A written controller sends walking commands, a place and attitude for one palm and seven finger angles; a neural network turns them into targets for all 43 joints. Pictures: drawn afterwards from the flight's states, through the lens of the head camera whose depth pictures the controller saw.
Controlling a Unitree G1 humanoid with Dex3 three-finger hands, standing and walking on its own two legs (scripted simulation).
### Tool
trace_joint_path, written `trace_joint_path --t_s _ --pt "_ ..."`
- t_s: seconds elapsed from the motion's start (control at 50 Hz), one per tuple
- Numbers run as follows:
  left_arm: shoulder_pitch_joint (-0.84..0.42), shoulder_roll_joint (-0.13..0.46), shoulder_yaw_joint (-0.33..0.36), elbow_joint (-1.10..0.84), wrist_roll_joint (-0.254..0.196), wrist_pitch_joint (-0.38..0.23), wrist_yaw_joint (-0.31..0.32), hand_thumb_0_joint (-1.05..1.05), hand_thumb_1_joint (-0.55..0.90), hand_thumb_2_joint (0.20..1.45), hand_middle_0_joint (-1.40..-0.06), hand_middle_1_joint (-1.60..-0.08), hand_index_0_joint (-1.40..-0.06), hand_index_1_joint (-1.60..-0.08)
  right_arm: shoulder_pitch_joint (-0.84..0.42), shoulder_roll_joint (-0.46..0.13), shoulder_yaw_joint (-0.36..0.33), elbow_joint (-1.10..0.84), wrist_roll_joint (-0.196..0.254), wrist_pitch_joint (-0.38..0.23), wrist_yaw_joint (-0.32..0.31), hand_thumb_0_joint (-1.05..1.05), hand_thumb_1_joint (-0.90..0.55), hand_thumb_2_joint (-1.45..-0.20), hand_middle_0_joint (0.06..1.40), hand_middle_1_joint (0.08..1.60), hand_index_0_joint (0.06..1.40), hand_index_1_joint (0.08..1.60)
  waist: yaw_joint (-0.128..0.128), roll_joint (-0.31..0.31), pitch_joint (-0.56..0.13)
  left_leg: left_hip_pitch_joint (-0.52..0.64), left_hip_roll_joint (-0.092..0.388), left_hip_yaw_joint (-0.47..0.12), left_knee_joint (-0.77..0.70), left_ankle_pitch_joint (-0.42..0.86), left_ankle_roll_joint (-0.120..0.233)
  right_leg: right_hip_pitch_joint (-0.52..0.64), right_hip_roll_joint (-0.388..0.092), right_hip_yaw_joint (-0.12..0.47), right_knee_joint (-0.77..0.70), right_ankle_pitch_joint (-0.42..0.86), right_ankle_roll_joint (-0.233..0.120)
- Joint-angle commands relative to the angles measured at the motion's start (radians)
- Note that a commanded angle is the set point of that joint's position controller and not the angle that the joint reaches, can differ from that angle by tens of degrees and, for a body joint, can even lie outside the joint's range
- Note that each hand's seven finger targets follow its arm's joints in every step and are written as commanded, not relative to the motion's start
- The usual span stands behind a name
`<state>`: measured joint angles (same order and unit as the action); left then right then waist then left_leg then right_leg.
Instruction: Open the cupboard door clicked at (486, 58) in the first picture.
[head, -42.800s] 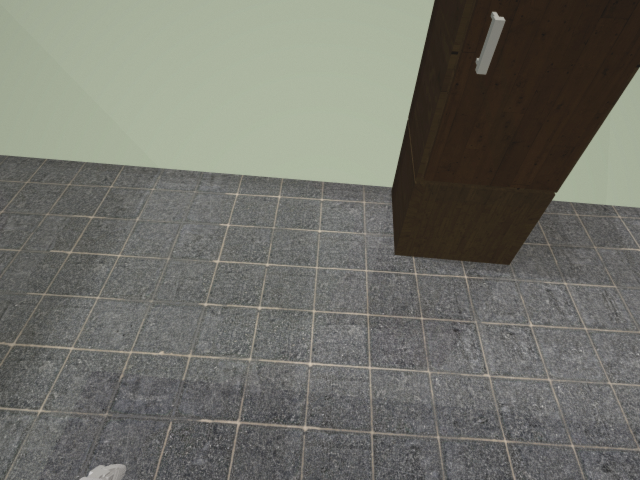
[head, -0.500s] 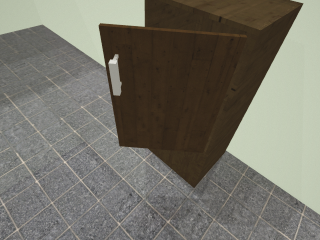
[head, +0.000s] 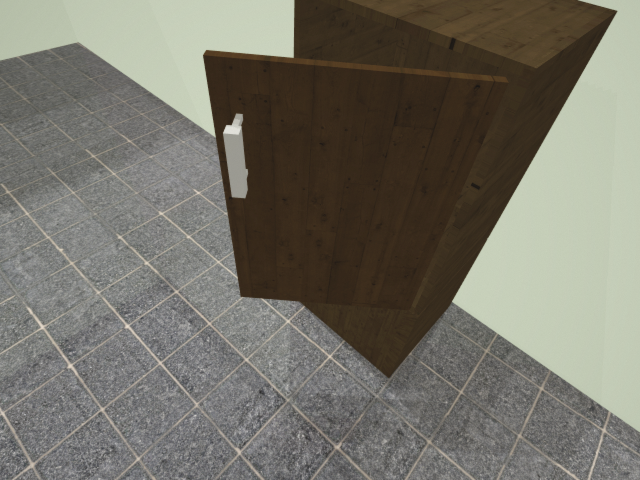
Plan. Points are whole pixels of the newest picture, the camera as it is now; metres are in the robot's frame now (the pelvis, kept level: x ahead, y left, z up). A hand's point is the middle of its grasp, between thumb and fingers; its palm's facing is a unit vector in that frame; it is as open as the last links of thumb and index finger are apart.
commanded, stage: raise the hand with hooked fingers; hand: left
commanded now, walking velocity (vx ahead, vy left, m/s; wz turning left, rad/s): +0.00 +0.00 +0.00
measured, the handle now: (239, 156) +0.56 +0.17 +0.10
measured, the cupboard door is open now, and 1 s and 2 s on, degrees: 40 40 40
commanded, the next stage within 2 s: none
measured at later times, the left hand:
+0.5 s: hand (175, 460) +0.15 +0.18 -0.04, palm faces +0.14 -0.99 -0.02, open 8.8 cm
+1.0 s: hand (146, 376) +0.22 +0.22 +0.03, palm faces +0.04 -1.00 -0.05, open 11.8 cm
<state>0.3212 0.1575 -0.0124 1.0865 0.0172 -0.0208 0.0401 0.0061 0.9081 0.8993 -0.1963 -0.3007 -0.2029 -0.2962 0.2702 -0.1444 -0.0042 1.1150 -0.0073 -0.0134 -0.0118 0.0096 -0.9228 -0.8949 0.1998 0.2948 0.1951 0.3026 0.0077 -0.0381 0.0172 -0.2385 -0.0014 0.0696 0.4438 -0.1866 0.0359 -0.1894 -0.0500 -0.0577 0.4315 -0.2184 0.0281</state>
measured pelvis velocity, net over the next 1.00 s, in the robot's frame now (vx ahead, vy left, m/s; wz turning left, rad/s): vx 0.01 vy -0.03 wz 0.02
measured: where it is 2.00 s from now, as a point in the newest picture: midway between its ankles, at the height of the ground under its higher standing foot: outside the picture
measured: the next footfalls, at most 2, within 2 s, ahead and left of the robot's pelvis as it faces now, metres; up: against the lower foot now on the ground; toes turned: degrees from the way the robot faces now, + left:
none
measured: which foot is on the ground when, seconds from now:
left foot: down 0.00-1.00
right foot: down 0.00-1.00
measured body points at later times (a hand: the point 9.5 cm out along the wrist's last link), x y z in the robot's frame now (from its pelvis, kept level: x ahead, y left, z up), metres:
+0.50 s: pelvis +0.00 -0.03 -0.08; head +0.03 -0.01 +0.37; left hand +0.14 +0.23 -0.04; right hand +0.24 -0.26 -0.10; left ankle +0.04 +0.09 -0.74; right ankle +0.01 -0.14 -0.74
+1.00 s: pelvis +0.01 -0.03 -0.04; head +0.04 -0.03 +0.41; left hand +0.21 +0.27 +0.03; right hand +0.16 -0.29 -0.12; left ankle +0.03 +0.09 -0.74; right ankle +0.01 -0.14 -0.74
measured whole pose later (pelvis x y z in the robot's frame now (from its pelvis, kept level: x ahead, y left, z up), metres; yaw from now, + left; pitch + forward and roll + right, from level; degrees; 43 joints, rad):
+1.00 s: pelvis +0.01 -0.03 -0.04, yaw +1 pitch +8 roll -1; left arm 0.32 0.33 0.34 0.09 -0.39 -0.30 -0.43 0.01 -0.02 0.51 -0.26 -0.89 -0.27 -0.89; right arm 0.30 -0.28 -0.01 0.61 0.06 -0.25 -0.08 0.01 -0.90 -0.90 0.20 0.30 0.20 0.30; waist 0.01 0.03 -0.08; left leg -0.63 0.05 0.01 0.88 -0.39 0.00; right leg -0.55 -0.01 -0.09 0.84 -0.43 -0.01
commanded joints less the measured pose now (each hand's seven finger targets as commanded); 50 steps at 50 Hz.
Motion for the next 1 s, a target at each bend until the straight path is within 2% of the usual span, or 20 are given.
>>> trace_joint_path --t_s 0.0,0.02,0.04,0.06,0.08,0.1,0.12,0.14,0.16,0.2,0.24,0.28,0.32,0.36,0.44,0.52,0.56,0.68,0.84,0.98 --pt "0.073 0.086 0.019 -0.027 0.003 -0.005 0.001 0.0 0.9 0.9 -0.2 -0.3 -0.2 -0.3 0.043 -0.11 -0.013 -0.03 -0.001 -0.02 -0.008 0.0 -0.9 -0.9 0.2 0.3 0.2 0.3 -0.003 0.056 0.05 -0.023 0.106 -0.128 -0.145 -0.058 -0.009 -0.015 -0.061 0.069 -0.08 0.015 -0.046" --pt "0.098 0.105 0.01 0.004 0.014 -0.008 0.036 0.0 0.9 0.9 -0.2 -0.3 -0.2 -0.3 -0.035 -0.143 -0.009 -0.1 0.003 -0.021 -0.005 0.0 -0.9 -0.9 0.2 0.3 0.2 0.3 0.02 0.115 0.094 -0.039 0.116 -0.07 0.031 0.046 -0.036 -0.069 -0.085 0.101 -0.081 0.089 -0.054" --pt "-0.635 0.319 0.131 -1.644 -0.209 -0.222 0.038 0.0 0.877 0.89 -0.202 -0.315 -0.202 -0.315 -0.016 -0.286 -0.026 -0.484 0.057 -0.163 -0.045 0.0 -0.9 -0.9 0.2 0.3 0.2 0.3 -0.127 0.293 -0.401 0.277 0.009 -0.077 -0.06 0.035 -0.037 0.003 0.03 -0.018 0.026 0.099 -0.058" --pt "-0.201 0.266 0.133 -1.405 -0.134 -0.172 0.091 0.0 0.853 0.88 -0.203 -0.33 -0.203 -0.33 -0.083 -0.208 0.006 -0.418 0.059 -0.267 -0.076 0.0 -0.9 -0.9 0.2 0.3 0.2 0.3 -0.003 0.33 -0.383 0.245 0.06 -0.107 -0.101 -0.03 -0.048 -0.048 0.043 -0.036 0.13 -0.047 -0.077" --pt "0.11 0.065 0.018 -1.206 -0.144 -0.04 0.118 0.0 0.83 0.87 -0.205 -0.345 -0.205 -0.345 -0.085 -0.157 -0.01 -0.418 0.07 -0.299 -0.067 0.0 -0.9 -0.9 0.2 0.3 0.2 0.3 -0.026 0.249 -0.2 0.061 0.063 -0.152 -0.148 -0.191 -0.075 -0.145 0.05 -0.062 0.155 -0.153 -0.059" --pt "0.124 -0.065 -0.063 -1.199 -0.182 -0.028 0.106 0.0 0.807 0.86 -0.207 -0.36 -0.207 -0.36 -0.059 -0.174 -0.013 -0.411 0.083 -0.313 -0.069 0.0 -0.9 -0.9 0.2 0.3 0.2 0.3 -0.044 0.172 -0.053 -0.023 0.045 -0.14 -0.12 -0.256 -0.053 -0.177 0.052 -0.06 0.124 -0.118 -0.055" --pt "0.044 -0.014 -0.036 -1.259 -0.196 -0.081 0.094 0.0 0.783 0.85 -0.208 -0.375 -0.208 -0.375 -0.09 -0.212 -0.023 -0.459 0.075 -0.331 -0.07 0.0 -0.9 -0.9 0.2 0.3 0.2 0.3 -0.063 0.139 0.038 -0.082 0.034 -0.153 -0.064 -0.279 -0.04 -0.208 0.049 -0.058 0.088 -0.136 -0.049" --pt "0.062 0.024 0.009 -1.206 -0.18 -0.135 0.083 0.0 0.76 0.84 -0.21 -0.39 -0.21 -0.39 -0.082 -0.231 -0.035 -0.47 0.052 -0.34 -0.064 0.0 -0.9 -0.9 0.2 0.3 0.2 0.3 -0.078 0.025 0.028 -0.128 0.024 -0.155 -0.01 -0.282 -0.039 -0.257 0.051 -0.062 0.093 -0.183 -0.045" --pt "0.145 -0.011 0.015 -1.114 -0.182 -0.194 0.051 0.0 0.737 0.83 -0.212 -0.405 -0.212 -0.405 -0.083 -0.231 -0.047 -0.49 0.034 -0.338 -0.053 0.0 -0.9 -0.9 0.2 0.3 0.2 0.3 -0.063 -0.096 0.039 -0.184 0.023 -0.153 0.048 -0.275 -0.042 -0.319 0.061 -0.078 0.129 -0.224 -0.043" --pt "0.311 -0.056 0.031 -0.974 -0.198 -0.331 -0.055 0.0 0.69 0.81 -0.215 -0.435 -0.215 -0.435 -0.105 -0.222 -0.066 -0.544 0.026 -0.33 -0.015 0.0 -0.9 -0.9 0.2 0.3 0.2 0.3 -0.003 -0.184 -0.012 -0.287 0.011 -0.112 0.164 -0.227 -0.057 -0.393 0.068 -0.089 0.226 -0.267 -0.048" --pt "0.376 -0.004 0.107 -0.961 -0.231 -0.488 -0.189 0.0 0.643 0.79 -0.218 -0.465 -0.218 -0.465 -0.139 -0.224 -0.09 -0.593 0.017 -0.313 0.016 0.0 -0.9 -0.9 0.2 0.3 0.2 0.3 0.033 -0.181 -0.068 -0.377 0.004 -0.079 0.286 -0.186 -0.065 -0.459 0.063 -0.066 0.319 -0.275 -0.058" --pt "0.376 0.122 0.225 -0.957 -0.243 -0.588 -0.317 0.0 0.597 0.77 -0.222 -0.495 -0.222 -0.495 -0.158 -0.241 -0.109 -0.655 0.021 -0.297 0.041 0.0 -0.9 -0.9 0.2 0.3 0.2 0.3 0.053 -0.009 -0.104 -0.408 -0.008 -0.065 0.369 -0.147 -0.065 -0.464 0.051 -0.032 0.396 -0.216 -0.077" --pt "0.383 0.17 0.29 -1.074 -0.27 -0.566 -0.361 0.0 0.55 0.75 -0.225 -0.525 -0.225 -0.525 -0.19 -0.229 -0.108 -0.735 0.038 -0.278 0.033 0.0 -0.9 -0.9 0.2 0.3 0.2 0.3 0.083 0.028 -0.217 -0.422 -0.011 -0.049 0.39 -0.132 -0.045 -0.44 0.049 -0.017 0.443 -0.166 -0.072" --pt "0.29 0.177 0.314 -1.234 -0.316 -0.516 -0.352 0.0 0.503 0.73 -0.228 -0.555 -0.228 -0.555 -0.194 -0.219 -0.099 -0.782 0.045 -0.252 0.01 0.0 -0.9 -0.9 0.2 0.3 0.2 0.3 0.077 0.078 -0.281 -0.408 -0.011 -0.049 0.406 -0.126 -0.035 -0.43 0.056 -0.005 0.454 -0.149 -0.062" --pt "0.135 0.192 0.308 -1.482 -0.328 -0.525 -0.297 0.0 0.41 0.69 -0.235 -0.615 -0.235 -0.615 -0.112 -0.194 -0.087 -0.767 0.041 -0.236 -0.028 0.0 -0.9 -0.9 0.2 0.3 0.2 0.3 0.005 0.149 -0.324 -0.349 0.005 -0.073 0.469 -0.056 -0.015 -0.458 0.067 0.023 0.438 -0.076 -0.055" --pt "0.01 0.21 0.257 -1.446 -0.329 -0.551 -0.362 0.0 0.317 0.65 -0.242 -0.675 -0.242 -0.675 -0.078 -0.209 -0.068 -0.703 0.039 -0.261 -0.055 0.0 -0.9 -0.9 0.2 0.3 0.2 0.3 -0.072 0.116 -0.266 -0.381 0.016 -0.096 0.532 -0.066 -0.005 -0.523 0.07 0.05 0.42 -0.07 -0.045" --pt "0.011 0.24 0.279 -1.385 -0.343 -0.516 -0.416 0.0 0.27 0.63 -0.245 -0.705 -0.245 -0.705 -0.086 -0.221 -0.063 -0.69 0.047 -0.276 -0.064 0.0 -0.9 -0.9 0.2 0.3 0.2 0.3 -0.069 0.123 -0.269 -0.398 0.014 -0.096 0.529 -0.094 -0.005 -0.504 0.063 0.071 0.386 -0.114 -0.042" --pt "0.084 0.345 0.48 -1.223 -0.434 -0.319 -0.485 0.0 0.13 0.57 -0.255 -0.795 -0.255 -0.795 -0.124 -0.216 -0.054 -0.692 0.062 -0.273 -0.08 0.0 -0.9 -0.9 0.2 0.3 0.2 0.3 0.02 0.038 -0.34 -0.381 0.003 -0.096 0.464 0.004 -0.009 -0.278 0.029 0.116 0.309 0.033 -0.014" --pt "-0.003 0.324 0.459 -1.188 -0.44 -0.341 -0.465 0.0 -0.057 0.49 -0.268 -0.915 -0.268 -0.915 -0.088 -0.229 -0.045 -0.685 0.059 -0.292 -0.075 0.0 -0.9 -0.9 0.2 0.3 0.2 0.3 0.004 -0.011 -0.256 -0.332 -0.001 -0.088 0.366 -0.021 -0.012 -0.295 0.029 0.086 0.25 -0.007 -0.004" --pt "-0.17 0.397 0.465 -1.229 -0.428 -0.338 -0.466 0.0 -0.22 0.42 -0.28 -1.02 -0.28 -1.02 -0.066 -0.257 -0.036 -0.68 0.066 -0.321 -0.088 0.0 -0.9 -0.9 0.2 0.3 0.2 0.3 0.01 0.121 -0.255 -0.202 0.003 -0.09 0.28 -0.032 -0.006 -0.287 0.057 0.031 0.233 -0.079 -0.04"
